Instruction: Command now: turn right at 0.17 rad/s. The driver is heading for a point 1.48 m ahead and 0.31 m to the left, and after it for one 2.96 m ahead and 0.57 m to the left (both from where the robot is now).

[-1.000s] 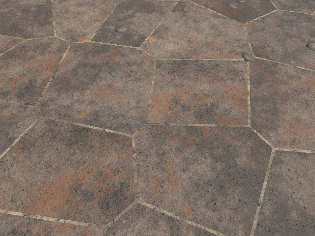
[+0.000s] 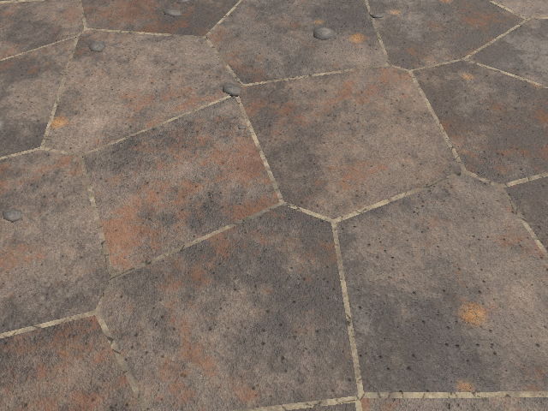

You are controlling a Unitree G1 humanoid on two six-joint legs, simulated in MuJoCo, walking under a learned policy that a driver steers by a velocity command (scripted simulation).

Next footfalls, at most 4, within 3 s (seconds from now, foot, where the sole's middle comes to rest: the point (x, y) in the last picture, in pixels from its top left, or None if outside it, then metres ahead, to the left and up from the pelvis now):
0.18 left None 0.04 0.15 -0.78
1.94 left None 0.43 0.14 -0.78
2.50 right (336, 307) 0.73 -0.11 -0.78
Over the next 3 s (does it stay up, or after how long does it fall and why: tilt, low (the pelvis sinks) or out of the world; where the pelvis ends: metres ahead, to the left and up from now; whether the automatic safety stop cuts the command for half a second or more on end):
stays up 0.83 0.04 -0.02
